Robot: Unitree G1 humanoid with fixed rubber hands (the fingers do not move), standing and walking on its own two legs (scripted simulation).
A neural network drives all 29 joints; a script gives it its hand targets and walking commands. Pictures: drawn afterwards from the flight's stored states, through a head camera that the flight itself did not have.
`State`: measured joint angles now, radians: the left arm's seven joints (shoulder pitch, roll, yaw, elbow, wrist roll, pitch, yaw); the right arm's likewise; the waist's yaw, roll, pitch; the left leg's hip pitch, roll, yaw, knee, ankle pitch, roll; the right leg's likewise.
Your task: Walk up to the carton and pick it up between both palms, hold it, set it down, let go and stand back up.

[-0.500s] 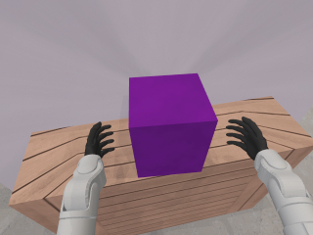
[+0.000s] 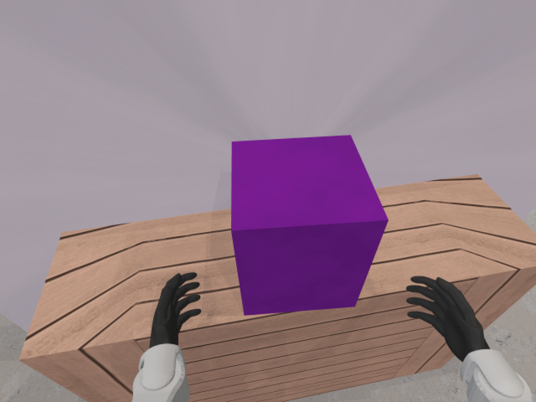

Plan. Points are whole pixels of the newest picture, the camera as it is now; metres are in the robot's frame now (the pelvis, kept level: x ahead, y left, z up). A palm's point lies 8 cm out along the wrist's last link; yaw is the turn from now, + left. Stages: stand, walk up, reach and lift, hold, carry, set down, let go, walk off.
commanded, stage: set down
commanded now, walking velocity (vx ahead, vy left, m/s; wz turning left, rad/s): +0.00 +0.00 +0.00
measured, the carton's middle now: (296, 227) +0.43 -0.04 +0.02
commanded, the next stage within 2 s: let go in 0.28 s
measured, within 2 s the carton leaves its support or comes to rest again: neither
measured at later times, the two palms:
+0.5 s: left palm (164, 386) +0.19 +0.17 -0.03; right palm (453, 386) +0.18 -0.24 -0.04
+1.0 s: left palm out of the picture +0.16 +0.26 -0.09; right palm out of the picture +0.17 -0.20 -0.09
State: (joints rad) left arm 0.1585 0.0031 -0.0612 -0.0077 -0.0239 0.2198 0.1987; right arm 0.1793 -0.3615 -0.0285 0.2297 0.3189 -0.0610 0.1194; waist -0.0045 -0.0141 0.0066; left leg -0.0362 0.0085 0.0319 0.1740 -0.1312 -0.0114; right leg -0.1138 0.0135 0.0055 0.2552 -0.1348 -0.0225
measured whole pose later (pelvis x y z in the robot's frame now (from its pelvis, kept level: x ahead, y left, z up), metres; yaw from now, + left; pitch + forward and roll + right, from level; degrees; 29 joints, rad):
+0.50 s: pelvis +0.00 +0.00 +0.00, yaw +2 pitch +2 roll +1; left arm 0.26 0.03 -0.08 0.27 0.03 -0.02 0.15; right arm 0.28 -0.29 0.00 0.52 0.22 -0.32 0.08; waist 0.00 -0.02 -0.03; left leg -0.13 0.00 0.00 0.29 -0.18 -0.01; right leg -0.18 0.00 -0.02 0.34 -0.19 -0.02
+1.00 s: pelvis +0.01 +0.03 -0.01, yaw +1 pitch +3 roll -1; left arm 0.27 0.22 -0.03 0.37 0.02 0.17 0.02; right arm 0.14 -0.20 0.02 0.87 0.02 -0.28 -0.02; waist 0.01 -0.04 -0.04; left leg -0.22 -0.01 0.02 0.46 -0.29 0.02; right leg -0.24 -0.01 0.00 0.43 -0.24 0.01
